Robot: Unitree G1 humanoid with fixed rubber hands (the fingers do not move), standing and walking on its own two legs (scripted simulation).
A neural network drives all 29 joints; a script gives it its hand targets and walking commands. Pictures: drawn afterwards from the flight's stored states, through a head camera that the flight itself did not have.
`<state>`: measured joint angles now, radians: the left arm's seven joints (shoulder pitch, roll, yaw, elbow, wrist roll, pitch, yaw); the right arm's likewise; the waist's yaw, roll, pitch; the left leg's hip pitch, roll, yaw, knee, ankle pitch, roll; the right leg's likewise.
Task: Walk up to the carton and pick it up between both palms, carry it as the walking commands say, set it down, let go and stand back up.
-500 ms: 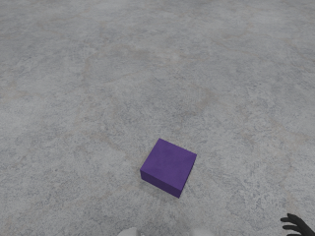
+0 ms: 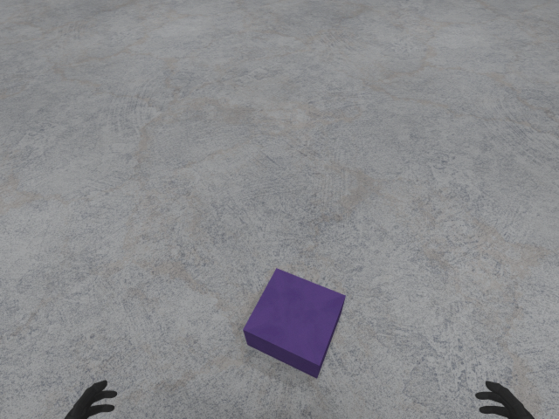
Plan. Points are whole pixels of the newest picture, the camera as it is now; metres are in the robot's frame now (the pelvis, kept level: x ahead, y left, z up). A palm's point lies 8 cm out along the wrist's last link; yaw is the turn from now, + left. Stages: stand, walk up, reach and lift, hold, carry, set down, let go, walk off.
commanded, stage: walk up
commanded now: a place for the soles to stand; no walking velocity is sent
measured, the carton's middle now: (295, 320) +0.54 -0.02 -0.69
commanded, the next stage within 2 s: none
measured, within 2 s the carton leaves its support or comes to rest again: neither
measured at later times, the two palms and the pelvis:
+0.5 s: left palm out of the picture +0.05 +0.39 -0.06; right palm (533, 410) +0.14 -0.33 -0.07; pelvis +0.01 +0.03 +0.01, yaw -5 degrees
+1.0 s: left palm (15, 328) +0.29 +0.47 -0.07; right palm out of the picture +0.09 -0.19 -0.12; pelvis +0.10 +0.16 -0.02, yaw -15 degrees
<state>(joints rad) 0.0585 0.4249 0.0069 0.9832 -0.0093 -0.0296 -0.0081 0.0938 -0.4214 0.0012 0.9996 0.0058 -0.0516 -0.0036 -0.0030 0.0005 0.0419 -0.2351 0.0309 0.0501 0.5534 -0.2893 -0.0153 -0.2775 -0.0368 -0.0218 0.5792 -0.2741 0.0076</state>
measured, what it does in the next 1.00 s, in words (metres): steps to the left, turning right: left foot, then right foot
